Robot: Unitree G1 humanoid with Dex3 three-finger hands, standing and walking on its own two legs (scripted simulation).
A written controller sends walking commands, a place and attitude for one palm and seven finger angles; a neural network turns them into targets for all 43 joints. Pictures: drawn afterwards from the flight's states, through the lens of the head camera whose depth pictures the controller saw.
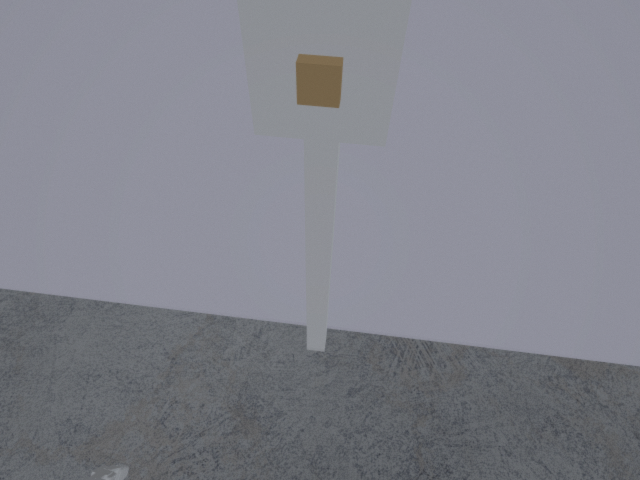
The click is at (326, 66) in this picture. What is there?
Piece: button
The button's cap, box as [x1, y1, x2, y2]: [296, 54, 342, 107]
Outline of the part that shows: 299,54 296,60 297,104 338,107 340,99 342,57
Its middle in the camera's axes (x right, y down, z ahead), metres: +0.00 -0.22 +0.53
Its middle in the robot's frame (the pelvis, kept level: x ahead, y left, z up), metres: +0.58 +0.04 +0.21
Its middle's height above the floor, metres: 0.98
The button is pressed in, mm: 0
